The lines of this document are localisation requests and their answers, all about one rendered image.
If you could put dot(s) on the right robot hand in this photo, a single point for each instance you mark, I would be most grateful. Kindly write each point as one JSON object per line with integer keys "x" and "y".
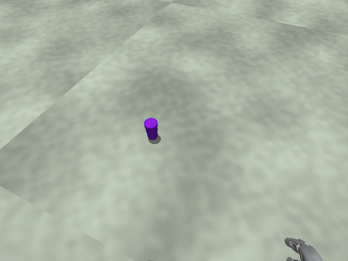
{"x": 307, "y": 252}

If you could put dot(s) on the cup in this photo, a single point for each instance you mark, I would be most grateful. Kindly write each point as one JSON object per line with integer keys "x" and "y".
{"x": 151, "y": 126}

